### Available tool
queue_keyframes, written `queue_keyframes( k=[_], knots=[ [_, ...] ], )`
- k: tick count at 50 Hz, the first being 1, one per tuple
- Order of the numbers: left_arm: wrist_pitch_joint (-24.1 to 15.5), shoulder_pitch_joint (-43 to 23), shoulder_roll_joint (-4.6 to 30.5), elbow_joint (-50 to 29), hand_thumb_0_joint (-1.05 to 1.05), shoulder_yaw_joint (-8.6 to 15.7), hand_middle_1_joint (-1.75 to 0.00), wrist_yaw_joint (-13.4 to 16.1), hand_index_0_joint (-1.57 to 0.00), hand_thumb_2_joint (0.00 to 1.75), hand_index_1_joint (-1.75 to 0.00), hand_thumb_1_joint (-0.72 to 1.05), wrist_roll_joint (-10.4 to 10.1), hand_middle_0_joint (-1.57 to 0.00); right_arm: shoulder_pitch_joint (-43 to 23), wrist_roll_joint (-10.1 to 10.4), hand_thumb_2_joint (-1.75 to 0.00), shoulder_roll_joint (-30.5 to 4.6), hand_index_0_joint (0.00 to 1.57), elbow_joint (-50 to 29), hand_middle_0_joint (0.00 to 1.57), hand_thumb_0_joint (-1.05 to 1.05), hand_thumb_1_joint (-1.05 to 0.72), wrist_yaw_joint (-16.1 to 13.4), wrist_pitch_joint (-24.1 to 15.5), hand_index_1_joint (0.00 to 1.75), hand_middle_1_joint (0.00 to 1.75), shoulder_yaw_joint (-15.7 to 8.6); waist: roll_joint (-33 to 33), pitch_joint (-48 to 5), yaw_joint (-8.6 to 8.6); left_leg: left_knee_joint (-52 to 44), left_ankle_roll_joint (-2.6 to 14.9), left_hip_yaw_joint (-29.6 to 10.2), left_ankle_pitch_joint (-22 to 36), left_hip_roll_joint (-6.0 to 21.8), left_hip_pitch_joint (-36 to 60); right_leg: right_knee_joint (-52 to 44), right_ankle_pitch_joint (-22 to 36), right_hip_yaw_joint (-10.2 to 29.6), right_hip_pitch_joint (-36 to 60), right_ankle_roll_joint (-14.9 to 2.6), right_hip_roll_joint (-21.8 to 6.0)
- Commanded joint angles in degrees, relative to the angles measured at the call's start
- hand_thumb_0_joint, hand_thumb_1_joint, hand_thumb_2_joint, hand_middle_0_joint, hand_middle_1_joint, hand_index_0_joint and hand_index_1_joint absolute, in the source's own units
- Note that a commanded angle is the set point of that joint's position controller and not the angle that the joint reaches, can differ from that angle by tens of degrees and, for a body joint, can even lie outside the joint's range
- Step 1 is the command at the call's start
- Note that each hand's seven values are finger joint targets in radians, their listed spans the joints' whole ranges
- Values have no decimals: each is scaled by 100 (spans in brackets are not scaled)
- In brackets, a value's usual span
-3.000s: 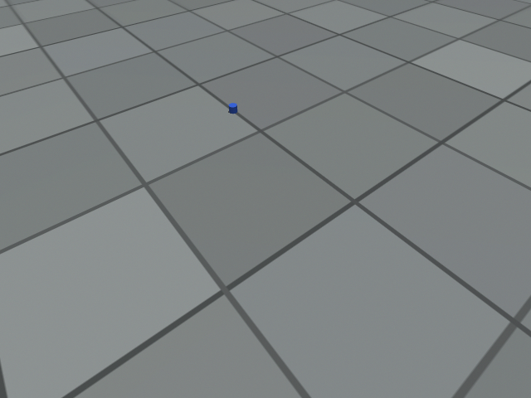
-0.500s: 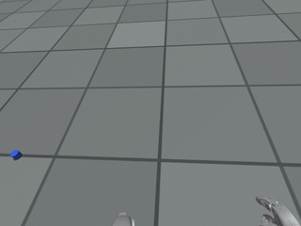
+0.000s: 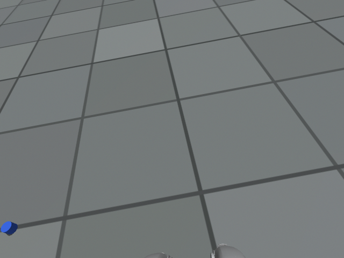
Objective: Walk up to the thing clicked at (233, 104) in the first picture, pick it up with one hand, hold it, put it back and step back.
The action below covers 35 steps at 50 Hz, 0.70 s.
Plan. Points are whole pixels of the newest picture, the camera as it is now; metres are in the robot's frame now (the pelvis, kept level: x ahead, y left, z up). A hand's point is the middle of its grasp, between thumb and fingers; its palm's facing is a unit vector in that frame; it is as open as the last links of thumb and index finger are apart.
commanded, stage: walk up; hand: left
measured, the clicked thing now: (9, 227) +0.49 +1.02 -0.71
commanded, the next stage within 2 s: none
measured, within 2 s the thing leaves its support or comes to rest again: neither
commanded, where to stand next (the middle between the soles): +0.04 +1.01 m, yaw -30 degrees
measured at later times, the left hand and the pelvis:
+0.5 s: hand out of the picture +0.19 +0.54 -0.11, palm faces -0.21 -0.80 -0.56, open 7.4 cm; pelvis +0.06 +0.24 +0.01, yaw -9 degrees
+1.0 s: hand out of the picture +0.22 +0.81 -0.12, palm faces -0.20 -0.74 -0.64, open 7.4 cm; pelvis +0.05 +0.50 -0.02, yaw -15 degrees
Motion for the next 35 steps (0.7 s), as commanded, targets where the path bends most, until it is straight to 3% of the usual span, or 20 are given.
queue_keyframes(
  k=[1,5,10,12,13,14,15,16,17,20,24,26,27,28,29,30,31,32,33,35],
  knots=[
    [-60,247,1842,-535,0,575,-30,198,-20,90,-30,90,6,-20,-332,30,-90,-1291,20,-757,20,0,-90,-14,-203,30,30,-381,-961,-594,174,1077,-95,-1182,530,623,-1421,-2451,-912,2999,935,-1170,-1940],
    [-103,73,2090,-596,0,679,-30,79,-20,90,-30,90,177,-20,-171,16,-90,-1167,20,-651,20,0,-90,194,-143,30,30,-385,-1710,-558,85,171,-57,-740,771,593,-632,-2097,-1074,1966,40,-854,-1324],
    [-137,234,2409,-590,0,777,-30,37,-20,90,-30,90,233,-20,-533,49,-90,-1147,20,-843,20,0,-90,260,-194,30,30,-428,-1937,-619,298,-1061,83,-368,169,543,-122,-1759,-849,2159,-173,-1029,-1475],
    [-111,-17,2307,-630,0,695,-30,22,-20,90,-30,90,174,-20,90,39,-90,-1149,20,-676,20,0,-90,206,-288,30,30,-495,-1690,-918,-104,-2219,138,-190,562,361,850,-932,58,1915,-477,-793,-1349],
    [-69,-129,1956,-648,0,571,-30,29,-20,90,-30,90,156,-20,680,-43,-90,-1239,20,-457,20,0,-90,145,-340,30,30,-580,-916,-1069,-456,-2843,77,-152,601,110,1708,263,7,1459,-1033,-446,-852],
    [-43,-95,1311,-661,0,364,-30,66,-20,90,-30,90,109,-20,1001,-171,-90,-1558,20,-483,20,0,-90,60,-409,30,30,-657,579,-826,-796,-4222,187,-1220,202,629,1999,1892,-678,639,-1958,-107,170],
    [-46,-393,1157,-773,0,290,-30,210,-20,90,-30,90,24,-20,543,-46,-90,-2230,20,-637,20,0,-90,-25,-466,30,30,-716,1882,-559,-651,-4753,659,-3308,1378,1731,1782,2593,-2232,928,-2923,-17,743],
    [-66,-426,1355,-634,0,241,-30,316,-20,90,-30,90,-4,-20,97,12,-90,-2130,20,-713,20,0,-90,-86,-460,30,30,-712,1282,-413,-406,-4870,1159,-3822,1348,2074,1290,2866,-1921,1393,-2604,-125,218],
    [-65,-232,1561,-393,0,290,-30,249,-20,90,-30,90,-49,-20,-158,8,-90,-1541,20,-902,20,0,-90,-133,-457,30,30,-600,152,-255,-373,-4159,1052,-2727,2368,1739,1419,2730,-1544,1222,-2498,28,107],
    [-43,556,1504,2,0,335,-30,133,-20,90,-30,90,-170,-20,-413,-3,-90,-1305,20,-1009,20,0,-90,-210,-487,30,30,-456,639,-726,11,-3339,1167,-1642,4631,1434,1824,2227,-916,712,-1597,98,-92],
    [28,815,1211,-114,0,308,-30,66,-20,90,-30,90,-191,-20,-449,-97,-90,-1030,20,-1241,20,0,-90,-208,-395,30,30,-362,453,-849,69,-3144,1066,-1094,4699,1303,1594,603,-538,380,-389,48,-170],
    [-7,1582,1269,44,0,383,-30,112,-20,90,-30,90,-145,-20,-880,-40,-90,-988,20,-1446,20,0,-90,-167,-304,30,30,-308,-177,-1034,637,-2076,531,-300,4442,714,709,-1323,943,304,1427,-102,-66],
    [-22,1876,1614,34,0,530,-30,168,-20,90,-30,90,-34,-20,-758,37,-90,-779,20,-1509,20,0,-90,-140,-314,30,30,-226,-544,-1135,895,-1319,70,-84,3971,437,-233,-1544,1211,781,2573,-294,-247],
    [-12,1851,1955,-138,0,645,-30,219,-20,90,-30,90,80,-20,-316,91,-90,-517,20,-1523,20,0,-90,-135,-323,30,30,-151,-1759,-1387,841,-115,-232,-279,67,185,-1798,-1538,1309,2825,3609,-917,-1675],
    [11,1339,2000,-447,0,618,-30,225,-20,90,-30,90,53,-20,162,68,-90,-843,20,-1335,20,0,-90,-193,-207,30,30,-250,-880,-1456,506,955,-331,-907,-581,230,-1643,-2141,29,4344,2677,-1582,-2813],
    [-10,851,2122,-650,0,620,-30,281,-20,90,-30,90,-24,-20,-91,28,-90,-1163,20,-1367,20,0,-90,-236,-105,30,30,-376,-721,-1111,465,1808,-250,-1135,-498,352,-1602,-2596,-613,4965,1709,-2033,-3262],
    [-70,552,1997,-749,0,573,-30,292,-20,90,-30,90,-32,-20,-311,10,-90,-1322,20,-1332,20,0,-90,-210,-95,30,30,-421,-414,-730,419,2033,-174,-1397,-68,606,-1517,-2598,-733,4575,1126,-1956,-3001],
    [-86,409,1850,-730,0,514,-30,264,-20,90,-30,90,-31,-20,-283,16,-90,-1279,20,-1251,20,0,-90,-169,-125,30,30,-434,-323,-504,316,1753,-90,-1364,258,551,-1447,-2450,-1077,3799,779,-1559,-2422],
    [-84,52,1927,-745,0,537,-30,247,-20,90,-30,90,53,-20,-106,8,-90,-1283,20,-1119,20,0,-90,-104,-120,30,30,-439,-738,-423,110,1639,-17,-1263,489,568,-1046,-2351,-1221,3150,212,-1247,-2067],
    [-78,77,1855,-700,0,585,-30,154,-20,90,-30,90,127,-20,96,20,-90,-1156,20,-951,20,0,-90,35,-116,30,30,-408,-1244,-513,109,1127,35,-929,595,447,-759,-2002,-1086,2306,77,-943,-1484]
  ],
)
